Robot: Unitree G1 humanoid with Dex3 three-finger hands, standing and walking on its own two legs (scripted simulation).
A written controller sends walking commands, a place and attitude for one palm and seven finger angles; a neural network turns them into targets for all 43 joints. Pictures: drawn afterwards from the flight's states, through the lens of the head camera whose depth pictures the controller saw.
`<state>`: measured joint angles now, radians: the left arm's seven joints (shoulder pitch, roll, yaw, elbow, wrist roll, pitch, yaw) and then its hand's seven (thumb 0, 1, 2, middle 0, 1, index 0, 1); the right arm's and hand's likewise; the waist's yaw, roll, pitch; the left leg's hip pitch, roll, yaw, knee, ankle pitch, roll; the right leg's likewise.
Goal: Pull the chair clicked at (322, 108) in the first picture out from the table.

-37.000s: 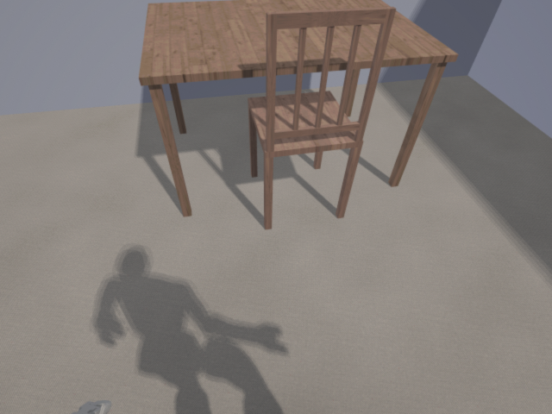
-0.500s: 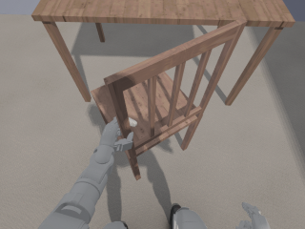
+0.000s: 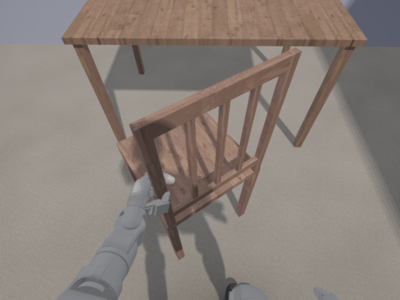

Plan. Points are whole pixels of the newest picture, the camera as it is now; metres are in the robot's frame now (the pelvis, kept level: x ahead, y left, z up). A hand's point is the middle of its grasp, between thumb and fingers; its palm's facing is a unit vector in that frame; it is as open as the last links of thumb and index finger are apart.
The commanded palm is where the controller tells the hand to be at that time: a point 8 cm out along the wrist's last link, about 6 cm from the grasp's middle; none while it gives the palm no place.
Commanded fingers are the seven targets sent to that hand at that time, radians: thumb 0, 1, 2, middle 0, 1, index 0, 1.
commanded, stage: stop walking, hand still on the chair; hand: left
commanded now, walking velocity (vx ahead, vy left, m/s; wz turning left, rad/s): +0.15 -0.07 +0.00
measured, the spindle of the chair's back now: (220, 150) +0.47 -0.05 -0.04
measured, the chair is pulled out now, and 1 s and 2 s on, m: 0.44 0.46 0.46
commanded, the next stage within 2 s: open the thumb and straighten the fingers in 0.74 s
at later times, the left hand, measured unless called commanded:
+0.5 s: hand (161, 208) +0.31 +0.09 -0.05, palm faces -0.13 -0.97 -0.19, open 5.7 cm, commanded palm +0.30 +0.15 -0.04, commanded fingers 0.00 0.90 0.90 -0.50 -1.45 -0.50 -1.45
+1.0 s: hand (157, 205) +0.32 +0.11 -0.06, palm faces -0.15 -0.98 -0.16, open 6.4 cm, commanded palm +0.30 +0.15 -0.03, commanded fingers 0.00 -0.19 0.38 -0.50 -1.45 -0.50 -1.45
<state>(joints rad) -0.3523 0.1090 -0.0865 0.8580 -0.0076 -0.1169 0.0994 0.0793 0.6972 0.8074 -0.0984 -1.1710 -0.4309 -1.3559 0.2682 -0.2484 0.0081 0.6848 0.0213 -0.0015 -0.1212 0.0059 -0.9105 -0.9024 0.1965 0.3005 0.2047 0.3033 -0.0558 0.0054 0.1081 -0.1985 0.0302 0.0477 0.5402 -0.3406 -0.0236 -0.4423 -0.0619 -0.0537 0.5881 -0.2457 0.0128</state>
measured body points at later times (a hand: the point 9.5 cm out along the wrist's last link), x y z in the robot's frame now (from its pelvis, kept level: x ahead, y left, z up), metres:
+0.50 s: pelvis +0.03 +0.00 +0.01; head +0.05 -0.01 +0.46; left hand +0.32 +0.15 -0.04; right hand +0.15 -0.25 -0.11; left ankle -0.04 +0.14 -0.73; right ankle +0.08 -0.12 -0.73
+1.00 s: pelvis +0.03 +0.01 +0.00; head +0.07 +0.01 +0.45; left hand +0.32 +0.16 -0.04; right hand +0.13 -0.23 -0.12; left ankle -0.04 +0.14 -0.73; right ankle +0.08 -0.12 -0.73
